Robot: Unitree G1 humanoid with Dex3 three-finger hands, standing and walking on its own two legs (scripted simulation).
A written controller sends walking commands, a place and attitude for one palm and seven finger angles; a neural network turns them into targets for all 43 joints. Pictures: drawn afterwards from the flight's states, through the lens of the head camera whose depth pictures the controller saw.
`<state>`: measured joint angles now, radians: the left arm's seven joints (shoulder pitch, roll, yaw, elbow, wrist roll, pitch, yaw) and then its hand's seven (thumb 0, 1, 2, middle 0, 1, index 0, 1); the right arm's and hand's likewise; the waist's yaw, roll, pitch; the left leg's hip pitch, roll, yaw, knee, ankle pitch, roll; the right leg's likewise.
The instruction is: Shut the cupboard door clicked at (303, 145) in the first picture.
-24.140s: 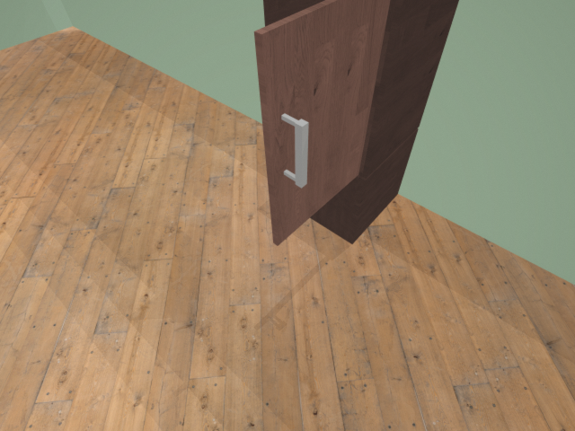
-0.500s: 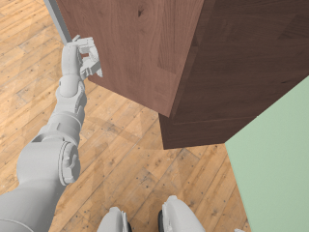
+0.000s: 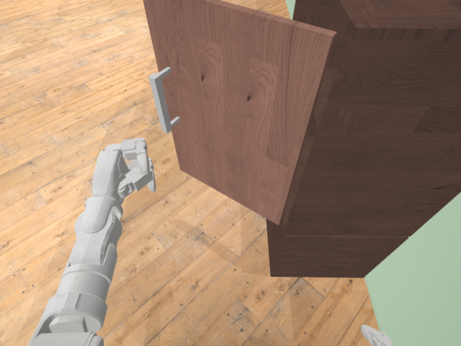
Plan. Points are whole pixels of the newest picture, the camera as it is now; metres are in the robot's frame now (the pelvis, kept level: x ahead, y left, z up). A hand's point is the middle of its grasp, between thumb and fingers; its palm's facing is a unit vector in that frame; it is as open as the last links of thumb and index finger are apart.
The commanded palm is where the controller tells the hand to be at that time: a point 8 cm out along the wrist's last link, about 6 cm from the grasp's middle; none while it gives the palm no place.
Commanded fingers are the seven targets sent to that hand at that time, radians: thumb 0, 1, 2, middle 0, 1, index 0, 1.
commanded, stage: draw the hand back to the body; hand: left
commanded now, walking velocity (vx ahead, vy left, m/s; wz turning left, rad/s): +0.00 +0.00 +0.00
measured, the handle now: (166, 101) +0.69 +0.17 +0.02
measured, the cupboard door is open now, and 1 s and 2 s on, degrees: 57 57 57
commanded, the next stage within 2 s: step back with the hand held close in 1.10 s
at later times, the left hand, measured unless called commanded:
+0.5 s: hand (55, 225) +0.25 +0.23 +0.15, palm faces +0.33 -0.89 -0.31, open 4.4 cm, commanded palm +0.20 +0.27 +0.18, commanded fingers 0.00 0.90 0.90 -0.47 -0.60 -0.47 -0.60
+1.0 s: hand out of the picture +0.19 +0.26 +0.18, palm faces +0.47 -0.79 -0.40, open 7.3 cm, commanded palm +0.14 +0.29 +0.21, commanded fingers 0.00 0.90 0.90 -0.20 -0.30 -0.20 -0.30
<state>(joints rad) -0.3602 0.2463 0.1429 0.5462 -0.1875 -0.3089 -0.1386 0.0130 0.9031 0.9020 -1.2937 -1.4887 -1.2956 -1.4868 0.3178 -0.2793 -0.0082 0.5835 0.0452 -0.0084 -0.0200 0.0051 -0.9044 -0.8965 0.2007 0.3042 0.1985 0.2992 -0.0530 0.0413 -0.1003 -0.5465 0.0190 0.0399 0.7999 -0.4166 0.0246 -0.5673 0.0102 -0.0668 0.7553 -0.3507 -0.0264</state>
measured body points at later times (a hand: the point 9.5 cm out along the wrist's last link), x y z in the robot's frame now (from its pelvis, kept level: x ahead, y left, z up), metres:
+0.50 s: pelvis +0.01 +0.00 +0.04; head +0.00 -0.03 +0.48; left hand +0.23 +0.27 +0.17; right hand +0.21 -0.20 -0.06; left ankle -0.01 +0.10 -0.71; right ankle +0.01 -0.11 -0.71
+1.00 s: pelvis +0.01 -0.01 +0.04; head -0.01 -0.04 +0.48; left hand +0.16 +0.29 +0.20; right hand +0.20 -0.23 -0.06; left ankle -0.01 +0.10 -0.71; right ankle +0.01 -0.11 -0.71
